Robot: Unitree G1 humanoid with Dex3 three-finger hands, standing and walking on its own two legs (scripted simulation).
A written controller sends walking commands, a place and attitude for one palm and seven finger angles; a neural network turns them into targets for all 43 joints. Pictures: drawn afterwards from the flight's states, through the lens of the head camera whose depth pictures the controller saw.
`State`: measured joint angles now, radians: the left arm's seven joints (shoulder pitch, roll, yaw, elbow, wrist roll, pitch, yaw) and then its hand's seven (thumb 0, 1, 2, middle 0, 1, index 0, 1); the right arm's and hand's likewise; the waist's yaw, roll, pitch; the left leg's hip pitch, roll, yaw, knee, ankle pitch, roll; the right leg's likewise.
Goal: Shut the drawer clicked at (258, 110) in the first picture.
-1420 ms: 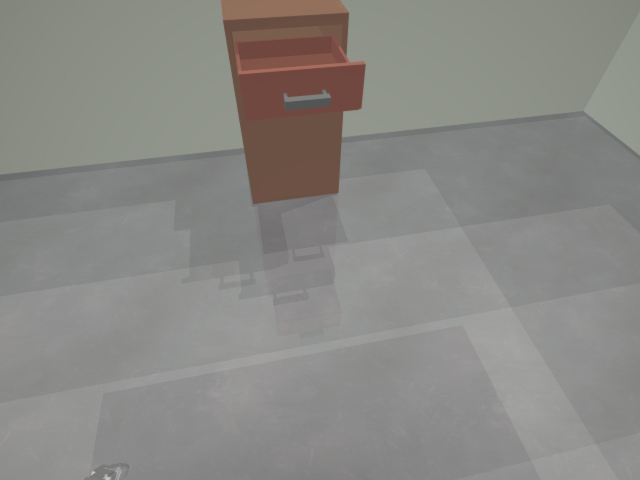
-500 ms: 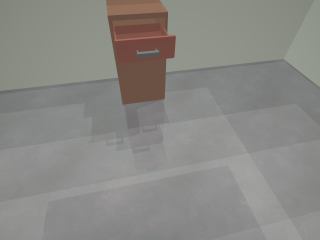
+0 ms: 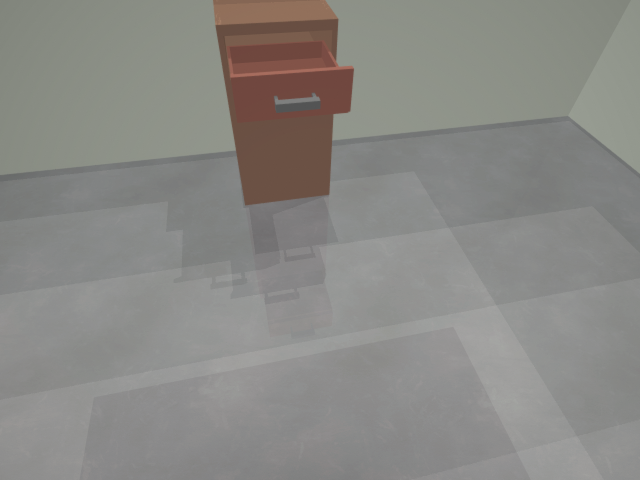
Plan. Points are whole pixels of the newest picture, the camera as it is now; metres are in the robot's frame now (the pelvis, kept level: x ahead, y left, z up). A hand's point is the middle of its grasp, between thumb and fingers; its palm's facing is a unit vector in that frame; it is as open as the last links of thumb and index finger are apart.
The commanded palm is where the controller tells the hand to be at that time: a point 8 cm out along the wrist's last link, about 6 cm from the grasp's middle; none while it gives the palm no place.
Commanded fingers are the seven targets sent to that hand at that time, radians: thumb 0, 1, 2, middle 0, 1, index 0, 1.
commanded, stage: look at it before walking up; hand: left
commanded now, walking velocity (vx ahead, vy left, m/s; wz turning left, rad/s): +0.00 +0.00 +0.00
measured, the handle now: (296, 100) +1.13 +0.13 -0.09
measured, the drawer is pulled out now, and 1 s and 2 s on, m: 0.30 0.30 0.30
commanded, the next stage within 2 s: walk to a spot facing it in 0.02 s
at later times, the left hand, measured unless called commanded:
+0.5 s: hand out of the picture +0.09 +0.17 -0.18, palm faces -0.14 -0.97 -0.22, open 7.4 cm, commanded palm none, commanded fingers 0.00 0.90 0.90 -0.20 -0.30 -0.20 -0.30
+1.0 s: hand (235, 428) +0.24 +0.15 -0.21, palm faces -0.18 -0.97 -0.13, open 7.4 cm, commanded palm none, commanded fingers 0.00 0.90 0.90 -0.20 -0.30 -0.20 -0.30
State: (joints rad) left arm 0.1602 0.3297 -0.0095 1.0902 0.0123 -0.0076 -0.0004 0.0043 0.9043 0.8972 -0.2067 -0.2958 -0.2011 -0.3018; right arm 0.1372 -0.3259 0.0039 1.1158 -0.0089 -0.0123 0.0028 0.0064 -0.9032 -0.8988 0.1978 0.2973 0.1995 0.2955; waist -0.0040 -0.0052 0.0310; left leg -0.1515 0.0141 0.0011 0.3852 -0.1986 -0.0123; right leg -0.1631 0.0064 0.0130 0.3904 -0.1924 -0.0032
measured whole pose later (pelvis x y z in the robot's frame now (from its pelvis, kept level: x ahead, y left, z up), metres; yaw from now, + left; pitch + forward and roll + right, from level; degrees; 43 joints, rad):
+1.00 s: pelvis +0.28 -0.02 -0.03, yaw -18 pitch -1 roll -2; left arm 0.46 0.15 0.05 1.12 0.02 -0.06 0.01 0.00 0.90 0.90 -0.21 -0.30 -0.20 -0.30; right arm 0.10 -0.14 -0.03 0.97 -0.03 -0.07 0.02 0.01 -0.91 -0.90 0.19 0.30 0.20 0.30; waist 0.04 -0.03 0.04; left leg -0.45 0.07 0.12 0.68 -0.21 0.05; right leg -0.04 0.02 0.05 0.68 -0.51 -0.02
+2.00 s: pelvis +0.62 -0.20 -0.01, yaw -40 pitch -1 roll -1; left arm 0.27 0.18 0.05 1.04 0.02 -0.06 0.02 0.00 0.92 0.90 -0.20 -0.30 -0.20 -0.30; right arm 0.12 -0.18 -0.04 0.95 -0.01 -0.03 -0.01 0.00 -0.91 -0.90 0.19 0.30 0.19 0.29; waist -0.01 0.04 0.03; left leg -0.55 0.14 0.05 0.86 -0.22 -0.05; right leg -0.13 0.05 -0.10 0.43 -0.29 -0.07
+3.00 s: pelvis +0.65 -0.25 -0.01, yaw -6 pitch +0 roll +2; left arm 0.25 0.20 0.04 0.90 0.03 0.02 0.02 0.00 0.90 0.90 -0.21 -0.30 -0.20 -0.30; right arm 0.12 -0.26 -0.08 0.91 -0.01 0.07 0.03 0.01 -0.91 -0.90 0.19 0.30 0.19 0.29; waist 0.01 -0.02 0.11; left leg -0.34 0.04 0.08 0.76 -0.42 -0.05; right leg -0.20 -0.17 -0.25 0.60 -0.37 0.02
